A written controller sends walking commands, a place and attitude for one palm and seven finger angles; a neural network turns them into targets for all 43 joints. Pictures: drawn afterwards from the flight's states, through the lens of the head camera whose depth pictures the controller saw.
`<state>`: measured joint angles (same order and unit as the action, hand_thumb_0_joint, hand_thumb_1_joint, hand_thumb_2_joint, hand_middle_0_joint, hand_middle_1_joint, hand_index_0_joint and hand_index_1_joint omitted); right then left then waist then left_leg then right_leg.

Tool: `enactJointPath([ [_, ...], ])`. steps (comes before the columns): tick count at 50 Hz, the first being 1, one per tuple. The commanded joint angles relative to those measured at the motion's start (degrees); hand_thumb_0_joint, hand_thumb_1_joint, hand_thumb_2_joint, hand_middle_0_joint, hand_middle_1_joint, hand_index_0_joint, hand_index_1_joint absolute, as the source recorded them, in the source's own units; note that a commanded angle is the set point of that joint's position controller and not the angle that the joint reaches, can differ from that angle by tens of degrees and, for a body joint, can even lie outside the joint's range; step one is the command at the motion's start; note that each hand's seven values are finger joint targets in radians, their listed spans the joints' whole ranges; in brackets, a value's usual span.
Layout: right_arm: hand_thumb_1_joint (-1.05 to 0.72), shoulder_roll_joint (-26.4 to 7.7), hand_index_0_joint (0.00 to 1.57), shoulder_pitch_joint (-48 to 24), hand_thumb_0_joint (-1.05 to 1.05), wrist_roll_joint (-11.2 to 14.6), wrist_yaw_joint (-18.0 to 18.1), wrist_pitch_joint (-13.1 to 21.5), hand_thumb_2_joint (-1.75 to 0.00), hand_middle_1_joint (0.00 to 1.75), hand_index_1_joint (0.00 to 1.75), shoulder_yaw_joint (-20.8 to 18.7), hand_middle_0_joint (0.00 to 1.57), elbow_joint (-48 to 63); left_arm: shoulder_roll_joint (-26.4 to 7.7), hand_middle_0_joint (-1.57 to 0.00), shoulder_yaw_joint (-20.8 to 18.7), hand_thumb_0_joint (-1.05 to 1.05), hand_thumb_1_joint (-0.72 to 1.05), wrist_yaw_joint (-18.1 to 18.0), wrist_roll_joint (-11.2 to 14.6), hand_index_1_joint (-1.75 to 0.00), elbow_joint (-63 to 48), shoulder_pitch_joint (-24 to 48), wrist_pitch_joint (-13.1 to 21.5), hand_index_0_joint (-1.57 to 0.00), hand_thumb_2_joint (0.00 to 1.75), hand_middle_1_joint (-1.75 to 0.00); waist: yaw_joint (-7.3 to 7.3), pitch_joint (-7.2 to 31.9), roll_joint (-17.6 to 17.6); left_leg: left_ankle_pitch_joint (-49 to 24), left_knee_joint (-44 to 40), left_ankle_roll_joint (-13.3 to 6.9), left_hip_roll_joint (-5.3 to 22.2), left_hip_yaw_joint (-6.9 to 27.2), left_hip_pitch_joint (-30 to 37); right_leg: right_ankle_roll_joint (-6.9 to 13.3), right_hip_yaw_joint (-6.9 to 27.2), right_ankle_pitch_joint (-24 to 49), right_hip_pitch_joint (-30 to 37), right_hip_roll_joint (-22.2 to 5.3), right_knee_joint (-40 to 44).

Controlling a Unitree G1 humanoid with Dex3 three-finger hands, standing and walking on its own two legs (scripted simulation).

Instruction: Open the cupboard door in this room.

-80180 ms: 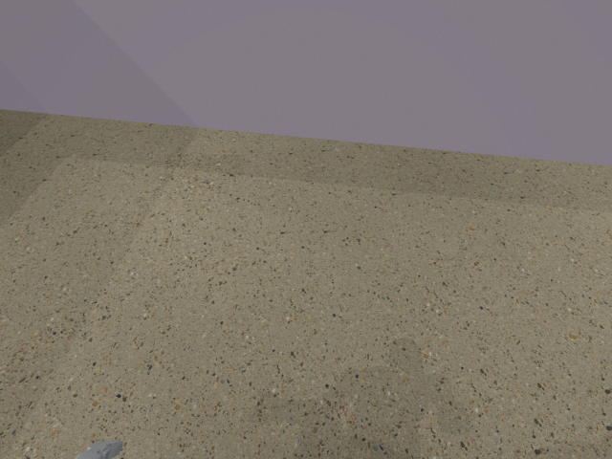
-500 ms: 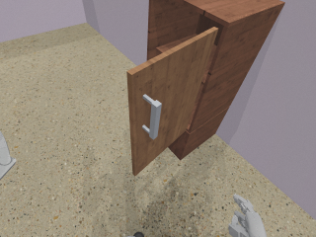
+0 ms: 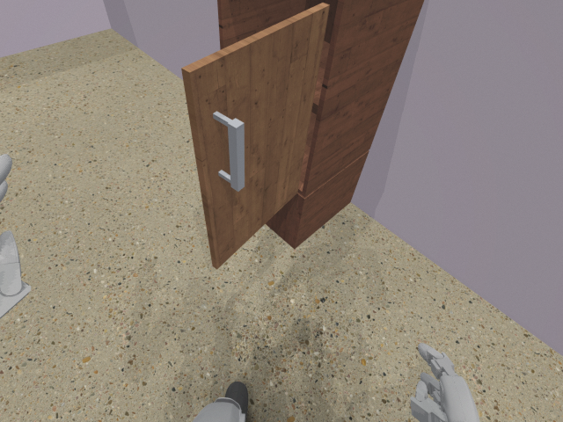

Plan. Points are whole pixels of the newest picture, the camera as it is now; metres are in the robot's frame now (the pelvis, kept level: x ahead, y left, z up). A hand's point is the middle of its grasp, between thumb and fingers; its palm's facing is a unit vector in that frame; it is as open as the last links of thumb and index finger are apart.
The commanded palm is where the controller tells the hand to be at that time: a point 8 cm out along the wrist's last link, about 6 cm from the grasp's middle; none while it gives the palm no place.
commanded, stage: stop stepping back and stand still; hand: left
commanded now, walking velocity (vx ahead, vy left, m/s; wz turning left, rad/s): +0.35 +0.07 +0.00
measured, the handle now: (229, 153) +0.57 +0.13 +0.03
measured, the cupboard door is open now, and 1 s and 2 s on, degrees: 97 97 97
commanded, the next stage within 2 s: let the arm hang, fingers relaxed in 0.76 s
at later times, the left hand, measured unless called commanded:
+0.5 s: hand out of the picture +0.10 +0.29 +0.18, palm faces +0.51 -0.72 -0.47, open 7.4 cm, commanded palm +0.04 +0.32 +0.19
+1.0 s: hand out of the picture +0.09 +0.27 -0.01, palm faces +0.26 -0.86 -0.43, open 7.4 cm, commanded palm none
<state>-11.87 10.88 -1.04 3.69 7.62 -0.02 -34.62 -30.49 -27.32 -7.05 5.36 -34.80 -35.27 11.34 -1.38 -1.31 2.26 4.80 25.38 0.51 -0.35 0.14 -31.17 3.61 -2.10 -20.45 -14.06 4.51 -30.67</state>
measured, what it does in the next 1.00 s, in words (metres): steps on the spot: left foot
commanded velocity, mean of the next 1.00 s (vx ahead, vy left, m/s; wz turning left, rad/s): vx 0.11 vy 0.00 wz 0.00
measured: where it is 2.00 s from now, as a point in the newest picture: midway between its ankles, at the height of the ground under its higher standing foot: outside the picture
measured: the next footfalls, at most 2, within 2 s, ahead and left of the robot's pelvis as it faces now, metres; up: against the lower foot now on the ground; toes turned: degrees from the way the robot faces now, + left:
left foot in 0.22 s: -0.05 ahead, +0.14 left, +0.00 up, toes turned +9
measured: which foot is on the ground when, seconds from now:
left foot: up 0.00-0.20, down 0.22-1.00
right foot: down 0.00-1.00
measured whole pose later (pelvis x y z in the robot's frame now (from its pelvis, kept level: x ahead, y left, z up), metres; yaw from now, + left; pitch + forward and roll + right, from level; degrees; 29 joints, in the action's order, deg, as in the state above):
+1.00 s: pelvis -0.10 +0.00 +0.00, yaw +9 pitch -1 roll +0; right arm -16.0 12.0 -1.6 -0.2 1.9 -1.2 -46.8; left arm -18.0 -8.0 -1.3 -1.8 16.9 -13.3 0.6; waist -1.3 1.8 -4.1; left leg 17.1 37.4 0.3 0.4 0.2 -19.8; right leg 2.6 -5.4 -15.3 -21.0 -0.5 -36.7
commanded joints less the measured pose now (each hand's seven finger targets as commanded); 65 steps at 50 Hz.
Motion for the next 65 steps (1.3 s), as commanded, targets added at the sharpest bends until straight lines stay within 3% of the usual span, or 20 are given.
enactJointPath([
  [1,-0.9,-6.98,0.2,-3.04,0.0,-0.71,-0.3,1.22,-0.9,0.3,0.3,-3.28,0.2,5.59,-9.5,-0.2,-9.12,0.0,0.9,-2.15,-2.48,-0.3,-8.36,7.23,2.8,-0.2,0.9,-0.3,1.52,4.98,7.01,20.23,46.36,1.54,-2.44,3.7,4.18,8.05,23.81,-9.14,-20.88,-25.41,24.24],
  [3,-0.9,-4.98,0.2,-1.63,0.0,0.21,0.81,0.57,-0.9,0.3,0.3,-1.73,0.2,5.73,-4.56,-0.2,-4.23,0.0,0.9,-2.01,-3.44,-0.3,-3.82,6.28,2.4,-0.2,0.9,-0.3,-0.39,4.7,2.65,16.51,36.37,1.29,1.89,1.11,4.1,4.46,10.36,11.47,-8.79,-18.37,14.91],
  [7,-0.9,-6.61,0.2,-1.69,0.0,0.63,3.0,2.73,-0.9,0.3,0.3,-1.61,0.2,5.48,-3.39,-0.2,-1.9,0.0,0.9,-3.9,-4.85,-0.3,-2.9,10.62,1.83,-0.2,0.9,-0.3,1.12,4.62,0.6,18.73,12.56,-1.41,1.27,-1.65,11.89,2.92,12.23,18.32,-1.39,-18.15,11.22],
  [10,-0.9,-7.68,0.2,-0.46,0.0,0.66,2.81,3.92,-0.9,0.3,0.3,-2.21,0.2,6.51,-3.67,-0.2,-2.16,0.0,0.9,-4.4,-4.7,-0.3,-7.71,10.44,2.59,-0.2,0.9,-0.3,1.18,8.3,-3.47,5.85,-4.78,-3.02,4.35,1.3,20.0,-1.74,8.85,17.62,3.87,-12.27,5.28],
  [13,-0.9,-7.15,0.2,-1.3,0.0,1.36,2.09,3.95,-0.9,0.3,0.3,-1.98,0.2,7.51,-5.81,-0.2,-5.71,0.0,0.9,-3.77,-4.24,-0.3,-7.17,5.1,2.96,-0.2,0.9,-0.3,1.01,9.75,-10.6,-11.32,-2.4,-3.79,8.38,4.65,20.06,-3.79,2.95,21.83,4.27,-6.72,-0.38],
  [21,-0.9,-7.36,0.2,-2.98,0.0,1.15,1.53,3.54,-0.9,0.3,0.3,-1.87,0.2,6.42,-2.18,-0.2,-2.73,0.0,0.9,-3.1,-4.7,-0.3,-0.97,8.68,2.63,-0.2,0.9,-0.3,0.66,-0.55,-10.46,38.39,-12.89,-5.32,11.05,7.63,1.37,-3.46,-0.8,-2.17,5.55,-3.72,-2.19],
  [24,-0.9,-7.0,0.2,-3.19,0.0,0.79,1.61,2.78,-0.9,0.3,0.3,-2.0,0.2,6.38,-1.94,-0.2,-1.58,0.0,0.9,-3.08,-4.81,-0.3,-0.12,9.62,2.14,-0.2,0.9,-0.3,0.59,-0.19,-5.25,32.99,-4.2,-4.41,7.05,4.39,2.44,-1.38,4.45,-5.83,3.95,-5.61,4.35],
  [27,-0.9,-5.8,0.2,-2.79,0.0,0.4,1.16,2.75,-0.9,0.3,0.3,-2.08,0.2,5.29,-4.13,-0.2,-2.53,0.0,0.9,-2.96,-4.51,-0.3,-1.83,11.62,2.4,-0.2,0.9,-0.3,0.8,2.71,8.33,19.83,21.22,-2.09,0.09,-2.53,4.44,5.79,26.59,-15.4,-0.65,-19.54,17.75],
  [28,-0.9,-5.83,0.2,-2.12,0.0,0.3,0.89,2.8,-0.9,0.3,0.3,-2.18,0.2,4.75,-4.26,-0.2,-2.92,0.0,0.9,-3.13,-4.52,-0.3,-2.34,12.71,3.0,-0.2,0.9,-0.3,0.91,4.85,6.28,21.46,26.25,-1.87,0.7,-1.61,4.32,7.5,27.52,-15.79,0.11,-22.18,18.5],
  [32,-0.9,-5.72,0.2,-2.32,0.0,0.18,1.34,2.55,-0.9,0.3,0.3,-1.27,0.2,4.99,-3.37,-0.2,-2.48,0.0,0.9,-3.12,-4.49,-0.3,-4.0,12.99,3.22,-0.2,0.9,-0.3,-0.28,2.21,-0.48,16.74,5.17,-2.62,2.26,-1.84,20.06,2.45,11.99,-13.26,-12.06,-15.77,11.96],
  [34,-0.9,-7.82,0.2,-2.97,0.0,-0.02,1.79,3.28,-0.9,0.3,0.3,-1.67,0.2,6.39,-3.24,-0.2,-3.21,0.0,0.9,-3.21,-4.08,-0.3,-6.78,11.8,4.59,-0.2,0.9,-0.3,0.86,0.39,-15.71,26.44,-10.3,-5.93,11.05,13.77,16.72,-2.37,5.31,-6.02,-10.35,-6.56,-1.78],
  [35,-0.9,-7.01,0.2,-3.11,0.0,0.58,1.62,3.53,-0.9,0.3,0.3,-1.6,0.2,6.55,-3.42,-0.2,-4.17,0.0,0.9,-3.55,-4.46,-0.3,-6.11,10.89,4.96,-0.2,0.9,-0.3,1.49,1.73,-16.89,31.35,-13.95,-7.68,15.18,18.47,11.06,-4.02,1.54,-1.61,-4.7,-4.44,-7.43],
  [39,-0.9,-6.48,0.2,-3.04,0.0,1.16,1.53,4.27,-0.9,0.3,0.3,-1.53,0.2,6.25,-1.89,-0.2,-2.5,0.0,0.9,-2.95,-5.72,-0.3,-1.52,10.28,4.48,-0.2,0.9,-0.3,1.27,-1.69,-10.35,22.97,-9.02,-5.19,10.53,7.85,3.77,-4.2,2.18,6.35,4.44,-5.46,0.22],
  [42,-0.9,-6.62,0.2,-1.82,0.0,1.0,0.83,4.59,-0.9,0.3,0.3,-2.21,0.2,5.81,-1.99,-0.2,-2.42,0.0,0.9,-2.39,-4.83,-0.3,0.88,8.59,4.53,-0.2,0.9,-0.3,1.18,1.87,0.16,15.91,2.81,-2.06,3.0,0.7,9.82,-1.68,12.77,3.02,0.45,-10.85,11.33],
  [43,-0.9,-15.15,0.2,-2.9,0.0,0.58,-3.98,3.39,-0.9,0.3,0.3,-5.2,0.2,-7.56,5.66,-0.2,20.02,0.0,0.9,6.24,-8.7,-0.3,42.99,11.87,-5.88,-0.2,0.9,-0.3,-1.52,1.35,1.38,7.75,15.92,-1.85,3.99,1.79,10.01,1.62,13.37,18.91,-6.75,-18.48,5.67],
  [45,-0.9,-8.66,0.2,5.5,0.0,0.38,-3.91,-2.86,-0.9,0.3,0.3,-3.87,0.2,-7.8,10.06,-0.2,19.66,0.0,0.9,7.19,-7.55,-0.3,45.91,14.8,-10.4,-0.2,0.9,-0.3,-1.51,6.53,4.6,12.61,14.69,-1.19,3.26,1.72,13.7,3.35,10.11,9.44,-7.68,-17.28,6.65],
  [48,-0.9,-10.56,0.2,4.64,0.0,-0.77,-3.92,-5.63,-0.9,0.3,0.3,-3.24,0.2,-7.63,9.45,-0.2,21.52,0.0,0.9,6.93,-7.55,-0.3,53.73,19.03,-11.06,-0.2,0.9,-0.3,-0.46,2.93,11.69,5.87,9.52,-3.52,3.77,3.85,12.49,1.65,6.59,7.03,-7.03,-13.69,5.44],
  [53,-0.9,-8.84,0.2,0.25,0.0,-1.23,-3.77,-7.04,-0.9,0.3,0.3,-1.38,0.2,-12.49,9.6,-0.2,23.87,0.0,0.9,6.31,-6.71,-0.3,71.24,22.85,-11.7,-0.2,0.9,-0.3,1.54,1.58,-5.46,2.25,-1.9,-3.56,6.41,7.37,10.29,-1.14,5.44,8.71,0.85,-9.66,3.76],
  [60,-0.9,-4.67,0.2,4.92,0.0,-0.86,-2.87,-8.01,-0.9,0.3,0.3,-1.18,0.2,-20.83,11.46,-0.2,23.95,0.0,0.9,5.81,-6.33,-0.3,87.36,20.49,-10.76,-0.2,0.9,-0.3,1.12,2.33,-10.12,13.39,-3.97,-2.04,4.08,2.84,14.56,0.11,7.53,0.22,2.47,-11.1,13.32],
  [65,-0.9,-4.83,0.2,9.25,0.0,-0.63,-2.63,-8.29,-0.9,0.3,0.3,-1.71,0.2,-24.78,10.97,-0.2,24.31,0.0,0.9,5.82,-6.1,-0.3,92.54,21.09,-10.64,-0.2,0.9,-0.3,0.62,-0.25,-3.59,13.45,-4.82,-2.47,4.51,3.14,15.56,0.08,6.77,-2.65,0.46,-10.88,15.42],
])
